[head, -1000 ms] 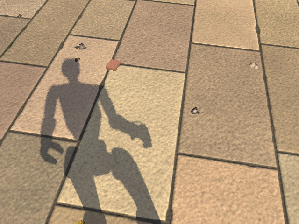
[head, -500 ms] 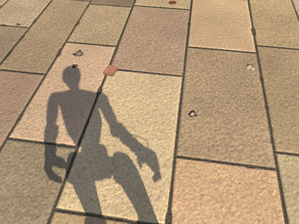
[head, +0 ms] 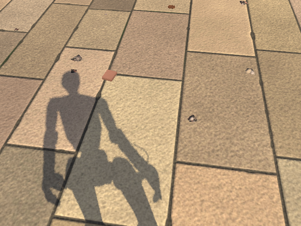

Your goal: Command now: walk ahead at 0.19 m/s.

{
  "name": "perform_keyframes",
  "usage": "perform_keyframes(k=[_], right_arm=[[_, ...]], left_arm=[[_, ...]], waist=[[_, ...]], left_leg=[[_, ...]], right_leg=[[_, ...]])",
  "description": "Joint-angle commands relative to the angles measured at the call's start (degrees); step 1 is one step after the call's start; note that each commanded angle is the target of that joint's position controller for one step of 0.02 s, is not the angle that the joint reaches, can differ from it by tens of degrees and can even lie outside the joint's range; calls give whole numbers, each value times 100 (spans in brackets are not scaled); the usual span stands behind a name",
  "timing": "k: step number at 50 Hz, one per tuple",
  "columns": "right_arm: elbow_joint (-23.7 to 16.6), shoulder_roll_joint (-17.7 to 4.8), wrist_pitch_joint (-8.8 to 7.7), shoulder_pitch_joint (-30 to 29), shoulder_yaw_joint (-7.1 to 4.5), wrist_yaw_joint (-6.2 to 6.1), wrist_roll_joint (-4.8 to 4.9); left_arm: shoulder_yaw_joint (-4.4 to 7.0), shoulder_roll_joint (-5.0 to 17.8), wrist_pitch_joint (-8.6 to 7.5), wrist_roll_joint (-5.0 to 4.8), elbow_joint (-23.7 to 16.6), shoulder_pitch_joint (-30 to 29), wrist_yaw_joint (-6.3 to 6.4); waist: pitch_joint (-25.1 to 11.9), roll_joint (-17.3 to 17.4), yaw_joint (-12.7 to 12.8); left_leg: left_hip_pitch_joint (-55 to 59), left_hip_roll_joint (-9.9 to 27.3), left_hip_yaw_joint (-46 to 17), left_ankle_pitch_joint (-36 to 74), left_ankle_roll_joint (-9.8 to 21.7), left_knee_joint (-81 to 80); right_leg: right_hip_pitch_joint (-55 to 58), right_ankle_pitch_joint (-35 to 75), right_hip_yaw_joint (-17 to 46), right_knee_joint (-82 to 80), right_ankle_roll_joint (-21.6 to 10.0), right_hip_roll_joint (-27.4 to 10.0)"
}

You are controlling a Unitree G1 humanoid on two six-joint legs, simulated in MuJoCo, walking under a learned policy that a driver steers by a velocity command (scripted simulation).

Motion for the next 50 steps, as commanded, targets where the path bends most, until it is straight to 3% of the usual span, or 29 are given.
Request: perform_keyframes(k=[1, 4, 5, 7, 8, 9, 10, 11, 12, 14, 16, 18, 20, 22, 24, 26, 28, 29, 30, 31, 32, 33, 34, 36, 39, 42, 44, 47, 50], right_arm=[[-173, -779, -171, 278, -156, 4, 66], [-92, -1052, -331, 712, -258, 78, 112], [-151, -1046, -353, 610, -259, 90, 116], [-416, -994, -370, -55, -226, 118, 144], [-612, -821, -392, -510, -177, 130, 154], [-814, -417, -487, -804, -85, 136, 141], [-1007, -464, -628, -868, -91, 132, 101], [-958, -664, -704, -772, -149, 174, 131], [-869, -603, -748, -543, -136, 239, 175], [-901, -634, -785, -698, -177, 295, 155], [-983, -473, -755, -853, -166, 364, 115], [-1158, -259, -700, -1235, -85, 416, 82], [-1408, -114, -670, -1817, 7, 435, 73], [-1566, -273, -635, -2056, 4, 451, 105], [-1675, -488, -625, -2121, -36, 468, 131], [-1655, -753, -647, -1767, -153, 473, 116], [-1224, -1117, -609, -273, -386, 417, 148], [-995, -1414, -569, 727, -493, 361, 111], [-856, -1846, -555, 1259, -563, 371, -25], [-865, -1338, -576, 1060, -413, 396, -11], [-922, -1063, -626, 465, -328, 388, 16], [-1032, -878, -682, -84, -266, 395, 12], [-1036, -711, -741, -388, -227, 426, -48], [-930, -475, -793, -561, -171, 451, -135], [-747, -642, -837, -357, -210, 375, -133], [-675, -795, -821, -122, -237, 245, -167], [-728, -850, -783, -185, -213, 169, -195], [-732, -1042, -668, 68, -221, 35, -128], [-705, -1213, -456, 283, -273, -34, -18]], left_arm=[[90, 512, -182, -46, -253, 35, -2], [48, 236, -415, -92, -362, -57, -137], [53, 253, -464, -113, -369, -40, -177], [60, 211, -527, -138, -187, 528, -211], [125, 404, -541, -119, 30, 1127, -203], [283, 942, -571, -118, 267, 1885, -210], [385, 1401, -617, -78, 320, 2326, -284], [257, 979, -664, 10, 238, 2033, -293], [201, 766, -695, 22, 127, 1785, -313], [127, 634, -647, -9, 22, 1476, -352], [37, 381, -532, 31, 15, 1529, -311], [23, 460, -466, 59, -89, 1406, -221], [64, 717, -469, 62, -170, 1360, -143], [136, 927, -506, -8, -111, 1521, -114], [184, 940, -518, -83, -73, 1509, -112], [238, 1017, -472, -60, -92, 1398, -119], [246, 1002, -354, 24, -162, 1266, -128], [179, 877, -337, 101, -301, 1230, -145], [-69, -119, -440, 57, -370, 2013, -220], [4, 237, -615, -106, -292, 1743, -260], [146, 677, -696, -298, -538, 1101, -266], [173, 773, -715, -306, -635, 731, -218], [231, 744, -671, -227, -645, 593, -156], [268, 479, -459, -195, -573, 888, -129], [306, 400, -278, -159, -752, 615, -113], [349, 485, -300, -106, -1019, 3, -151], [330, 449, -361, -67, -1172, -347, -231], [222, 255, -384, 23, -1512, -1089, -387], [244, 375, -322, 11, -1789, -1223, -531]], waist=[[781, 320, -101], [597, 1016, -167], [649, 1025, -93], [750, 879, 371], [724, 469, 646], [574, -923, 830], [440, -1828, 899], [515, -1013, 628], [500, -717, 455], [564, -405, 324], [492, -541, 306], [583, -503, 308], [712, -525, 385], [776, -681, 364], [815, -673, 242], [431, -739, -61], [-549, -792, -801], [-1207, -427, -1164], [-2241, 1303, -680], [-2135, 1183, -821], [-1041, 936, -643], [-551, 400, -425], [-299, 188, -224], [-171, 494, 118], [160, 458, 195], [304, 242, 92], [385, 164, 71], [341, 131, -188], [161, 250, -201]], left_leg=[[-541, 459, -748, -2451, 571, -1110], [-78, 1389, -2215, -2780, 1127, -1810], [-334, 1542, -2450, -2693, 1219, -1949], [-1179, 1209, -1849, -2152, 969, -1665], [-1736, 773, -1152, -1416, 666, -947], [-2566, -30, 104, -475, 205, 910], [-3493, -229, 229, -988, 72, 2353], [-3942, 72, -157, -1031, 159, 3292], [-4131, 248, -210, -611, 273, 3671], [-4346, 562, -48, 88, 344, 3569], [-3930, 640, 175, 513, 250, 3059], [-3392, 514, 411, 1065, 85, 2127], [-2517, 286, 607, 1700, -7, 992], [-2022, 192, 605, 1977, 29, 474], [-1935, 195, 470, 2050, 183, 75], [-1395, 29, 504, 1879, 381, -38], [439, -248, 669, 1649, 657, 18], [2158, 576, -288, 1282, 953, 144], [3869, 2206, -3334, -390, 1935, -692], [3523, 2293, -4408, -932, 1871, -1630], [2580, 2161, -3402, -709, 1524, -1720], [1566, 1984, -2483, 14, 1318, -1846], [799, 1775, -1829, 594, 1149, -1990], [47, 1423, -905, 928, 956, -2289], [-281, 1381, -274, 1230, 1042, -2629], [62, 1416, 90, 1597, 1052, -2702], [69, 1246, 643, 2652, 926, -2550], [256, 1210, 1126, 3742, 817, -2203], [1113, 1469, 1181, 4426, 741, -1547]], right_leg=[[-1014, -1627, -18, -310, -322, 65], [-1315, -579, -332, 735, -320, 213], [-1092, -473, -255, 797, -420, 145], [91, -420, -212, -205, -653, 136], [884, -243, 241, -761, -727, -94], [1709, -754, 1816, -1535, -1068, -917], [2302, -139, 3686, -2083, -1622, -2016], [2388, 380, 3614, -1931, -1639, -2099], [2446, 812, 3064, -1852, -1484, -1914], [2395, 1822, 2109, -1969, -1212, -1657], [2080, 2473, 1338, -2139, -1025, -1309], [1455, 2554, 803, -2343, -991, -1030], [695, 2312, 488, -2621, -971, -858], [598, 2217, 484, -2833, -1008, -1023], [1002, 2577, 427, -2721, -933, -1209], [1516, 4313, 297, -2053, -784, -1328], [1369, 5860, 4, -221, -545, -1069], [105, 4508, -53, 1417, -395, -842], [-1926, 290, 16, 3789, -44, 336], [-2497, -1043, 902, 4684, -203, 354], [-2977, -689, 786, 4930, -318, 50], [-2738, -84, 652, 4673, -373, -311], [-2414, 287, 594, 4340, -381, -522], [-1789, 577, 645, 3922, -409, -742], [-2130, 889, 628, 3573, -350, -802], [-2843, 1745, 758, 2799, -231, -758], [-2669, 2347, 506, 1893, -179, -641], [-2250, 2817, -166, 916, -126, -454], [-2302, 2259, -317, 487, -240, -298]])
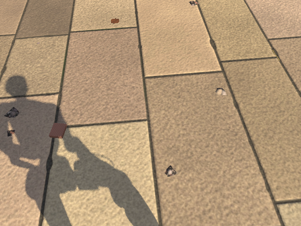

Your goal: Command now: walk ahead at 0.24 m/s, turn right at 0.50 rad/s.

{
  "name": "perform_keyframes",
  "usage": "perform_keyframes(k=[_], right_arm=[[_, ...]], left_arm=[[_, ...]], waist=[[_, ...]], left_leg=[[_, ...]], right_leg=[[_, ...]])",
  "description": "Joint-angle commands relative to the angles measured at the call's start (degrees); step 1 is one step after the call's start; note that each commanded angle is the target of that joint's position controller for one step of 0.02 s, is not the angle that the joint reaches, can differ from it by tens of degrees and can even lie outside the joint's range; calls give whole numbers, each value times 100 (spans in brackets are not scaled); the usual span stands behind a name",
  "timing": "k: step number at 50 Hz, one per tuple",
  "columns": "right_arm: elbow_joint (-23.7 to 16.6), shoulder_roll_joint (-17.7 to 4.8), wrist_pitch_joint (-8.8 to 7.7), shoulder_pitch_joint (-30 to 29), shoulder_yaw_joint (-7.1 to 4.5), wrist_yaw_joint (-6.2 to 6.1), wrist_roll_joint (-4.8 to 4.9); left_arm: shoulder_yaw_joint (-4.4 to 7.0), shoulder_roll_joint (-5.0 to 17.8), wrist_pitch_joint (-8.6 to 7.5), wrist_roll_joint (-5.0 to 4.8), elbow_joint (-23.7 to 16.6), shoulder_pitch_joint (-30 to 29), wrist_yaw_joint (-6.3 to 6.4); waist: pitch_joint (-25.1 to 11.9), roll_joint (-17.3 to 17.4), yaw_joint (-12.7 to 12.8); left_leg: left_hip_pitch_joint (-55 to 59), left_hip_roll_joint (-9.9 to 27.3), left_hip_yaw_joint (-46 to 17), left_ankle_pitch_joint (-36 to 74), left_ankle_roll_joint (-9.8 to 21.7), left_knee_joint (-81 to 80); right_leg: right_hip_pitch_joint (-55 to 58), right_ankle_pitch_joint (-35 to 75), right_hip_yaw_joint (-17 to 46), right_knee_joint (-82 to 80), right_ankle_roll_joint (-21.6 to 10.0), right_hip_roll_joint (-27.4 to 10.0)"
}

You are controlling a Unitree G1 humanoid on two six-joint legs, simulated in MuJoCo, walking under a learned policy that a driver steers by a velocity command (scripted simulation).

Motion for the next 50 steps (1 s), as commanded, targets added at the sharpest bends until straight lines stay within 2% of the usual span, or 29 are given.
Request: perform_keyframes(k=[1, 2, 3, 4, 5, 6, 7, 8, 9, 10, 11, 12, 13, 16, 18, 20, 24, 26, 27, 28, 29, 30, 31, 33, 34, 36, 38, 42, 50], right_arm=[[-345, -1131, 145, -136, -235, -120, 113], [-414, -1185, 213, -220, -268, -148, 141], [-494, -1203, 279, -313, -288, -170, 149], [-581, -1154, 320, -366, -276, -170, 149], [-733, -910, 272, -61, -177, -124, -38], [-886, -302, 161, 590, 4, -8, -221], [-864, -799, 67, 307, -91, 93, -29], [-1052, -905, 59, -229, -138, 100, 164], [-1052, -861, 103, -449, -148, 27, 131], [-1053, -925, 183, -550, -193, -53, 53], [-1053, -970, 276, -460, -230, -75, 40], [-1043, -893, 338, -356, -231, -88, 18], [-1024, -781, 369, -251, -213, -107, 11], [-1068, -686, 412, -352, -191, -176, 0], [-1111, -691, 456, -508, -190, -195, 18], [-1151, -697, 480, -674, -192, -196, 38], [-1168, -690, 406, -754, -187, -147, 59], [-1108, -613, 332, -577, -174, -82, 60], [-1059, -578, 293, -456, -158, -38, 25], [-1054, -786, 261, -362, -180, -15, -63], [-1104, -1275, 266, -381, -267, -26, -124], [-1039, -1086, 294, -633, -234, -12, -104], [-1133, -737, 277, -875, -155, 12, -79], [-1085, -759, 229, -763, -157, 32, -40], [-1063, -773, 196, -721, -152, 33, -34], [-1010, -749, 175, -593, -145, 11, -11], [-975, -707, 183, -491, -134, -18, 17], [-937, -658, 237, -471, -120, -36, 20], [-744, -591, 285, -565, -92, 12, 21]], left_arm=[[55, 336, -22, 18, -600, -236, -161], [114, 480, -21, 20, -616, -3, -202], [213, 689, -37, 3, -548, 473, -231], [362, 991, -68, 4, -404, 1128, -192], [505, 1559, -42, 43, -434, 1443, -43], [503, 1954, -26, 161, -658, 1154, 7], [427, 1544, 16, 144, -787, 1294, -12], [361, 1285, 18, 90, -917, 816, 1], [310, 1072, 49, -21, -955, 459, 39], [266, 940, 86, -42, -1014, 250, 79], [234, 858, 109, 27, -1050, 147, 103], [233, 877, 109, 104, -1079, 130, 111], [239, 913, 93, 128, -1080, 161, 125], [243, 984, 112, 105, -1048, 291, 206], [217, 966, 173, 98, -1058, 236, 255], [182, 930, 214, 122, -1057, 164, 277], [113, 833, 247, 160, -961, 206, 255], [45, 716, 274, 120, -919, 173, 248], [3, 632, 285, 88, -865, 264, 251], [-40, 532, 257, 113, -802, 505, 252], [-47, 443, 207, 193, -811, 828, 231], [-34, 416, 179, 172, -892, 727, 215], [-3, 599, 179, 185, -882, 459, 215], [26, 564, 278, 176, -898, 147, 228], [39, 588, 332, 182, -898, 204, 225], [43, 544, 341, 133, -832, 296, 215], [50, 515, 305, 128, -780, 310, 219], [59, 468, 260, 107, -689, 334, 224], [74, 494, 271, 84, -451, 383, 280]], waist=[[1, 482, 197], [-164, 577, 340], [-411, 573, 580], [-750, 354, 905], [-1319, -580, 858], [-2122, -1429, 198], [-2861, -630, 645], [-2111, -329, 609], [-1399, 182, 459], [-1013, 229, 339], [-906, 83, 175], [-894, -68, 119], [-934, -175, 91], [-1088, -288, 166], [-1083, -388, 231], [-925, -506, 307], [-714, -637, 412], [-690, -562, 266], [-651, -463, 169], [-695, -211, 219], [-750, 761, 570], [-614, 1461, 691], [-517, 1246, 579], [-439, 1070, 395], [-348, 991, 385], [-248, 654, 349], [-295, 410, 274], [-408, 136, 218], [-328, 85, 235]], left_leg=[[-34, 1753, -241, 4579, 571, 479], [77, 1774, -225, 5075, 496, 936], [91, 1702, -199, 5279, 392, 1673], [-156, 1392, -85, 4789, 151, 2802], [-1450, 964, -39, 2350, -220, 4540], [-3447, -242, -774, -2504, -592, 6552], [-3641, -44, -1882, -2328, -467, 6975], [-4028, 180, -1850, -1727, -350, 6795], [-4084, 424, -1759, -1244, -358, 6313], [-3874, 565, -1756, -970, -371, 5871], [-3468, 625, -1742, -816, -367, 5619], [-3217, 560, -1657, -675, -398, 5465], [-3101, 540, -1612, -586, -447, 5228], [-3117, 547, -1620, -348, -608, 4552], [-3051, 599, -1647, -112, -661, 4138], [-2880, 620, -1637, 41, -673, 3694], [-2387, 549, -1535, -129, -612, 2793], [-1890, 453, -1394, 162, -472, 1841], [-1473, 429, -1351, 750, -353, 1076], [-1006, 821, -1732, 1324, -189, 833], [-748, 1582, -2427, 2408, 191, 891], [-1330, 1844, -2765, 1942, 678, 709], [-1639, 1641, -2664, 1298, 615, 597], [-1761, 1167, -2232, 585, 188, 710], [-1859, 1079, -2126, 380, 98, 711], [-1793, 845, -1833, 419, -51, 918], [-1643, 765, -1728, 653, -59, 1095], [-1443, 676, -1632, 996, -45, 1294], [-1403, 577, -1562, 1007, -91, 1267]], right_leg=[[500, -519, -373, -338, -149, 290], [786, -843, -483, -391, -250, 453], [1307, -917, -549, -619, -383, 648], [2216, -239, -500, -1240, -570, 845], [3733, 2178, 871, -1085, -967, -148], [5399, 4206, 3510, -915, -2302, -1595], [5398, 3050, 3639, -1357, -2394, -1573], [4792, 2041, 2946, -1561, -2075, -1268], [3946, 1271, 2384, -1763, -1703, -934], [3183, 792, 2113, -1924, -1519, -735], [2639, 600, 1909, -2044, -1436, -599], [2338, 729, 1777, -2104, -1432, -500], [2233, 967, 1610, -2102, -1442, -433], [2328, 947, 1487, -2052, -1414, -412], [2288, 29, 1495, -2120, -1311, -354], [2115, -973, 1532, -2240, -1226, -288], [2095, -1499, 1694, -2163, -1179, -309], [2159, -1285, 1715, -1871, -1038, -262], [2094, -1190, 1649, -1718, -845, -131], [1914, -1289, 1516, -1473, -555, 68], [1599, -1969, 939, -796, -266, 642], [1733, -2359, 465, -846, -63, 866], [2103, -2075, 478, -917, 12, 742], [2411, -1430, 511, -1006, -19, 717], [2496, -1258, 594, -1055, -56, 651], [2490, -1012, 681, -1122, -158, 599], [2472, -764, 722, -1126, -182, 566], [2530, -442, 770, -1098, -171, 526], [2699, -313, 822, -1111, -151, 467]])
Over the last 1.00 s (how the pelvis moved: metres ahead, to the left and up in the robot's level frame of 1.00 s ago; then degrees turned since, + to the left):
0.45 0.01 0.00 -11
